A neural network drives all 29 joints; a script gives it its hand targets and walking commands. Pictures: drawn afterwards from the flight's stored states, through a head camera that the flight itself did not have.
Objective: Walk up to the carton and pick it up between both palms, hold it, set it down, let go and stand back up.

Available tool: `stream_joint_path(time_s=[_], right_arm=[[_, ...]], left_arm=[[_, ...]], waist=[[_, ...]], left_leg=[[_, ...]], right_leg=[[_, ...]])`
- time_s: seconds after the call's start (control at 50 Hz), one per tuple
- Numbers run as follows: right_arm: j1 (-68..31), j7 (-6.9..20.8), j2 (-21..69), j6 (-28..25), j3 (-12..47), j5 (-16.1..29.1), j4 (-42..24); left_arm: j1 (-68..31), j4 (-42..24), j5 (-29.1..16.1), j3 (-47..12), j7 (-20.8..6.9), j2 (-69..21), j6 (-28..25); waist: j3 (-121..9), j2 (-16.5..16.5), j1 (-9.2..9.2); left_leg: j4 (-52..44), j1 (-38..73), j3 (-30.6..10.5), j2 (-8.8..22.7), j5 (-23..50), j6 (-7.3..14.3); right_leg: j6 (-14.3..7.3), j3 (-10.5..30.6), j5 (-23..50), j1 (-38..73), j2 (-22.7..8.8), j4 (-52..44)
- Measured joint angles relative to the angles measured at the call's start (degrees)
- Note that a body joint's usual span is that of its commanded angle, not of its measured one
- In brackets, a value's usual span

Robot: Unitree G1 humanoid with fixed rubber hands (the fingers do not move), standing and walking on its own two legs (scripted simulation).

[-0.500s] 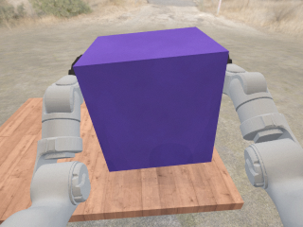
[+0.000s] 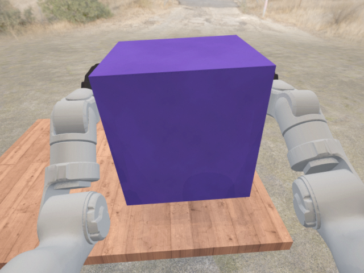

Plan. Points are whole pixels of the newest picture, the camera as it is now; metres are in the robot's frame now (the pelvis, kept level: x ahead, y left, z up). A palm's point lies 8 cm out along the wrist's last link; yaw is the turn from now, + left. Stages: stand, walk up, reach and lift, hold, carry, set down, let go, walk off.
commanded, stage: hold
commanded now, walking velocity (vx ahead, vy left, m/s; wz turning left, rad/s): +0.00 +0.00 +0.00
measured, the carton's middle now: (183, 117) +0.37 +0.00 +0.25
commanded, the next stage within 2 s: set down in 0.20 s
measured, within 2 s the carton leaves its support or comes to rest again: neither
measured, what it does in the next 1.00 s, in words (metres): stands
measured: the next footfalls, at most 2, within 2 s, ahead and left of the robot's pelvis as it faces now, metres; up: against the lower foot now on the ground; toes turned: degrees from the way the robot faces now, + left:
none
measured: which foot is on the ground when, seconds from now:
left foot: down 0.00-1.00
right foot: down 0.00-1.00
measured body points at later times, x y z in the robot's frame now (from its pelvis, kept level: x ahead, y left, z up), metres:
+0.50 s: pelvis +0.01 +0.01 +0.00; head -0.08 +0.03 +0.44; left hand +0.40 +0.18 +0.33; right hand +0.39 -0.18 +0.34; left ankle +0.02 +0.13 -0.75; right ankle +0.01 -0.10 -0.75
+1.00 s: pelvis +0.01 +0.02 +0.00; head -0.03 +0.06 +0.45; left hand +0.42 +0.18 +0.24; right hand +0.39 -0.18 +0.23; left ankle +0.02 +0.13 -0.75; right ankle +0.01 -0.10 -0.75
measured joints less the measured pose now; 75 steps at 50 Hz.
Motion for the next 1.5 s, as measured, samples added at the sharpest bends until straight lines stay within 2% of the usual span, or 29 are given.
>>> stream_joint_path(time_s=[0.18, 0.28, 0.4, 0.46, 0.52, 0.6, 0.66, 0.82, 0.96, 1.14, 1.32, 1.5], right_arm=[[-1.3, -0.1, -0.3, -0.3, 0.0, 0.5, 1.1], [-1.1, 0.3, 0.5, -0.1, -0.9, -0.8, 0.9], [-0.6, 0.4, 1.4, -2.6, -2.3, -2.6, -0.9], [-0.5, 0.9, 2.5, -5.6, -4.2, -4.8, -1.2], [-0.5, 1.7, 4.4, -9.0, -6.9, -8.1, 0.0], [1.6, 2.6, 6.5, -12.7, -8.5, -10.7, 0.2], [4.6, 2.9, 7.9, -15.1, -9.0, -11.6, -1.0], [13.5, 3.0, 9.6, -21.6, -8.7, -12.1, -6.4], [17.7, 3.1, 9.7, -24.5, -9.0, -12.5, -9.1], [17.8, 3.3, 9.1, -25.4, -9.2, -13.8, -7.7], [17.8, 3.6, 11.7, -26.7, -12.7, -17.6, -5.7], [19.9, 3.5, 13.1, -28.6, -14.4, -19.4, -6.1]], left_arm=[[-0.8, 0.3, 0.0, -0.6, 0.1, 0.5, -0.2], [-0.3, -0.6, -0.2, -0.9, 0.0, 0.9, 0.4], [-1.6, -0.3, 0.0, 0.4, -0.1, 1.0, -2.7], [-2.4, 0.6, 1.3, 2.0, -1.2, 0.7, -6.2], [-3.2, 2.5, 4.0, 3.8, -3.4, 0.6, -9.4], [-2.6, 2.4, 6.8, 5.0, -6.2, 0.3, -11.2], [-0.6, 0.7, 7.7, 4.5, -6.9, 0.0, -11.9], [5.3, -4.3, 5.9, 0.5, -5.4, -0.8, -15.3], [7.5, -4.9, 4.3, -1.6, -3.5, -1.7, -18.1], [6.1, -1.4, 5.3, -0.4, -3.6, -3.0, -20.0], [4.2, 3.7, 6.0, 0.8, -4.9, -2.3, -21.9], [4.0, 6.6, 5.7, 0.0, -5.2, -1.9, -24.8]], waist=[[-0.1, -0.4, -0.09], [0.1, -0.7, -0.87], [0.6, -1.1, -1.67], [1.5, -1.3, -2.18], [3.1, -1.9, -2.89], [5.9, -3.2, -3.41], [7.7, -4.0, -3.58], [11.6, -5.6, -3.76], [12.7, -5.9, -4.20], [12.7, -5.1, -3.39], [13.1, -5.2, -3.29], [13.6, -5.9, -3.36]], left_leg=[[-0.1, 0.0, -0.2, -0.1, -0.1, 0.0], [-0.3, 0.4, -0.1, -0.2, -0.2, 0.1], [-0.7, 1.2, 0.2, -0.2, -0.3, 0.2], [-1.0, 2.5, 0.1, -0.4, -0.4, 0.4], [-1.9, 4.9, 0.0, -0.8, -0.3, 0.6], [-2.7, 8.1, -0.2, -1.3, -0.3, 0.9], [-2.5, 9.0, -0.3, -1.4, -0.6, 1.0], [-0.9, 8.7, -0.8, -1.8, -1.3, 1.3], [-0.5, 8.2, -0.4, -2.0, -1.5, 1.7], [-1.4, 8.5, 1.4, -2.0, -1.1, 2.1], [-2.4, 8.7, 1.5, -2.3, -0.4, 2.4], [-2.2, 8.0, 1.7, -2.4, -0.5, 2.5]], right_leg=[[0.1, 0.1, 0.0, 0.2, 0.0, -0.3], [0.1, 0.2, -0.1, 0.5, -0.1, -0.4], [0.3, 0.6, -0.2, 1.2, -0.1, -0.8], [0.4, 0.6, -0.4, 2.5, -0.3, -1.1], [0.6, 0.4, -0.7, 4.8, -0.8, -1.4], [0.8, 0.2, -1.2, 7.8, -1.2, -1.7], [0.9, -0.1, -1.4, 9.0, -1.4, -1.8], [1.2, -1.0, -1.5, 9.8, -1.7, -1.9], [1.6, -0.8, -1.6, 9.2, -2.0, -1.5], [2.0, 0.5, -1.2, 8.5, -2.2, -1.4], [2.2, 0.2, -0.9, 8.5, -2.7, -1.7], [2.4, -0.1, -1.0, 7.9, -2.9, -1.7]])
